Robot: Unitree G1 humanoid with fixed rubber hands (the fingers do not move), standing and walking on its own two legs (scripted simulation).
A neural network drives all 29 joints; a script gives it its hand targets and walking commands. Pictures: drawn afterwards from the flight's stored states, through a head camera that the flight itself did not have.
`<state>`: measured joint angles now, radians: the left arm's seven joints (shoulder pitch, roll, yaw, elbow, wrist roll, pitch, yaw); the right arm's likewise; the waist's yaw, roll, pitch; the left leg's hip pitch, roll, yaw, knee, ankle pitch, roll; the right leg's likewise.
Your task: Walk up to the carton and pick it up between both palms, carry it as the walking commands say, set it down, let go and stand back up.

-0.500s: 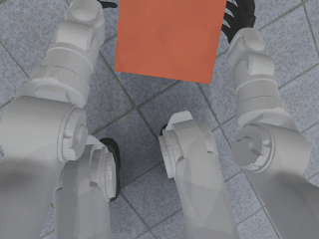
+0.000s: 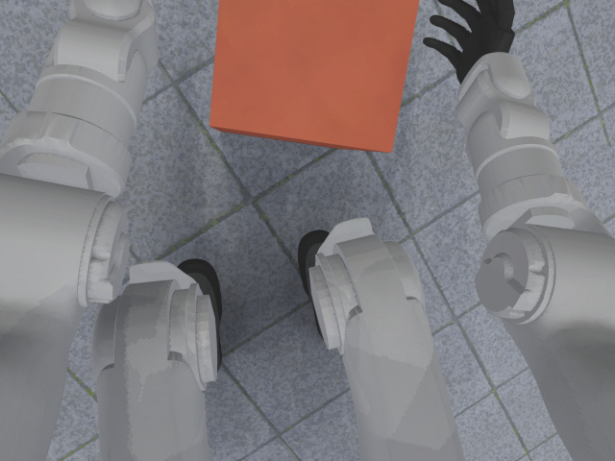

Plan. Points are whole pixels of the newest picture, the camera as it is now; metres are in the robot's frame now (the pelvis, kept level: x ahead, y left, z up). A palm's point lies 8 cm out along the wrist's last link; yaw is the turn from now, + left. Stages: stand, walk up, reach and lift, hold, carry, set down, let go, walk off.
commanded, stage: set down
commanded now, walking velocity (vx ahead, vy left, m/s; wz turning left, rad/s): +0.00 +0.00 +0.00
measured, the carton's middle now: (307, 14) +0.55 -0.11 -0.28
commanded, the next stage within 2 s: let go in 1.38 s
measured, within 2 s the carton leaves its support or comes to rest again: neither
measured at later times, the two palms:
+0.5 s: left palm out of the picture +0.59 +0.06 -0.06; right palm out of the picture +0.49 -0.28 -0.06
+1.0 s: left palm out of the picture +0.59 +0.07 +0.08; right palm out of the picture +0.48 -0.28 +0.09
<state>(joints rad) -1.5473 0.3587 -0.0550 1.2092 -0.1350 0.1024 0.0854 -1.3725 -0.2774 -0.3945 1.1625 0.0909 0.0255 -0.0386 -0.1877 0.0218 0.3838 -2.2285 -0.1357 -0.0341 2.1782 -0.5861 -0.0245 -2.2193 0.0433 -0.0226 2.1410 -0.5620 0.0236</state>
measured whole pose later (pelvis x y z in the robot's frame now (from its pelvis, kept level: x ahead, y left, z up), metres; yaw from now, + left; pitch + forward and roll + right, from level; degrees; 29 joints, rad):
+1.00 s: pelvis +0.04 +0.00 +0.17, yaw +0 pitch +46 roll -1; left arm -1.18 0.25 0.10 0.88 -0.01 0.27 0.12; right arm -0.97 -0.18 -0.40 0.74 0.05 0.21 -0.02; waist -0.18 0.07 -0.09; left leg -1.85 -0.10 -0.06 1.56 -0.52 0.00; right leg -1.85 0.05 0.02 1.53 -0.49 0.02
